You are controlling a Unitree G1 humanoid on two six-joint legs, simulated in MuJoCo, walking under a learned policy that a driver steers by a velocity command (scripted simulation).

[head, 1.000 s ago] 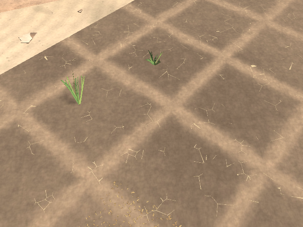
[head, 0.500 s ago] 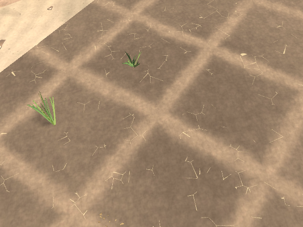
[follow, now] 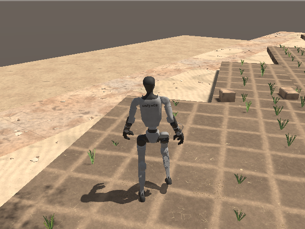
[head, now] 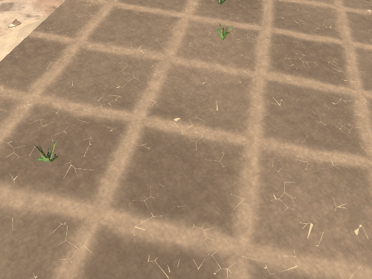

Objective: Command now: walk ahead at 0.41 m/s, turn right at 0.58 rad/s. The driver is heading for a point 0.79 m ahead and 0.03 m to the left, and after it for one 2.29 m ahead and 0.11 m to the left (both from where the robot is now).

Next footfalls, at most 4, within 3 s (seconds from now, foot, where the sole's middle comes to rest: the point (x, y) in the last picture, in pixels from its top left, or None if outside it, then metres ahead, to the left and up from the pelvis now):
0.26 right None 0.23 -0.18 -0.79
0.78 left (183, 269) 0.60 -0.05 -0.79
1.24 right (225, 207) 0.87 -0.24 -0.79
1.66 left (168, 225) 0.78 0.00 -0.79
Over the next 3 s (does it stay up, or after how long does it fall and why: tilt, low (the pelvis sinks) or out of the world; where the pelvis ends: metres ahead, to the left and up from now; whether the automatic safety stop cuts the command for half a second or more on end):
stays up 0.79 -0.14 -0.01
